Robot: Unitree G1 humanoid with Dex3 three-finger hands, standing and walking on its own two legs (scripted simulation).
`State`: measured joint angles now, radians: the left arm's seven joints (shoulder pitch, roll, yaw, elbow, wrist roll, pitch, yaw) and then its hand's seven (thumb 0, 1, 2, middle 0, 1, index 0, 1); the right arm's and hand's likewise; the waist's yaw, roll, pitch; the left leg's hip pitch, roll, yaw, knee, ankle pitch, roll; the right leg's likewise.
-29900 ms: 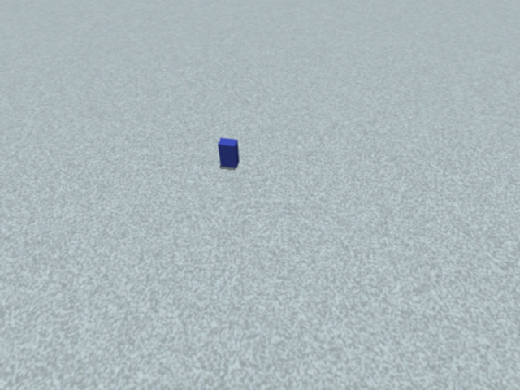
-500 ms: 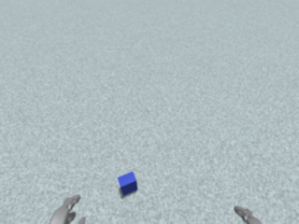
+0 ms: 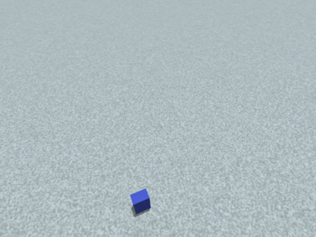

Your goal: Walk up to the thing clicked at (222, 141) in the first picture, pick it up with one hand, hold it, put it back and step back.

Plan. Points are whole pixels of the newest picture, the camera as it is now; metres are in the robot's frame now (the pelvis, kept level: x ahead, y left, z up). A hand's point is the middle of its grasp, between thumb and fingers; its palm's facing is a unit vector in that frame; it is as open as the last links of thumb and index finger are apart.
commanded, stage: stand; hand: left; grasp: from the side
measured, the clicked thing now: (140, 201) +0.47 +0.15 -0.69
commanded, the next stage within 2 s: step back in 1.52 s
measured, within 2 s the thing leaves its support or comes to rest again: neither
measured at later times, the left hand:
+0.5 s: hand out of the picture +0.05 +0.24 -0.15, palm faces -0.01 -0.94 -0.35, open 7.4 cm
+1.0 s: hand out of the picture +0.08 +0.24 -0.15, palm faces -0.02 -0.94 -0.34, open 7.4 cm
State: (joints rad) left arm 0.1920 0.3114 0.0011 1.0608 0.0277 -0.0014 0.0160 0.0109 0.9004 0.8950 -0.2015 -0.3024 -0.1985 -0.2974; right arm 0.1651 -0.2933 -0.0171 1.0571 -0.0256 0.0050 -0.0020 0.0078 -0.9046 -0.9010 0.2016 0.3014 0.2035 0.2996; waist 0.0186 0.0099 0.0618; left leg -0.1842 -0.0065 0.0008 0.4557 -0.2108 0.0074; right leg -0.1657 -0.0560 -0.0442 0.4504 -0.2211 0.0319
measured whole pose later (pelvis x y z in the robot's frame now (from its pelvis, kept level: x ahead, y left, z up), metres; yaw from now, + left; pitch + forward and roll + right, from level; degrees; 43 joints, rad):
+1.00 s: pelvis +0.02 -0.01 +0.01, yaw +0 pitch -3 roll +0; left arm 0.10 0.33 0.01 1.17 0.02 -0.01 0.00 0.01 0.90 0.90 -0.20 -0.30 -0.20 -0.30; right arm 0.11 -0.33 -0.01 1.16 -0.01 0.00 0.00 0.01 -0.91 -0.90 0.20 0.30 0.20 0.30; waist 0.01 0.01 0.06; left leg -0.12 0.01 0.00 0.33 -0.16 -0.01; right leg -0.11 -0.04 -0.05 0.33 -0.18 0.02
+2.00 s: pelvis -0.05 +0.00 -0.01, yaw +1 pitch -1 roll +1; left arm 0.05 0.35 0.06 0.93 0.04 0.04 0.01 0.01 0.90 0.89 -0.20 -0.30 -0.20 -0.30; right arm 0.11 -0.41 -0.07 0.93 0.02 0.07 0.02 0.00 -0.91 -0.90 0.20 0.30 0.20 0.30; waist 0.00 0.02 0.18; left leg -0.40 -0.07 -0.07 1.03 -0.48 0.02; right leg -0.38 -0.08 -0.04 0.60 -0.21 0.01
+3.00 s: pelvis -0.28 +0.07 -0.01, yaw -3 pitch -2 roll -2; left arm 0.15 0.41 0.10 0.79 0.02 0.08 0.00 0.01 0.90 0.89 -0.20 -0.30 -0.20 -0.30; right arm 0.18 -0.35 -0.05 0.85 -0.03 0.02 -0.01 0.01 -0.90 -0.90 0.21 0.30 0.21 0.30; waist 0.01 -0.05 0.17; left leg -0.30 0.02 -0.03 0.57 -0.25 0.01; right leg -0.48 0.13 0.19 1.22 -0.47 0.01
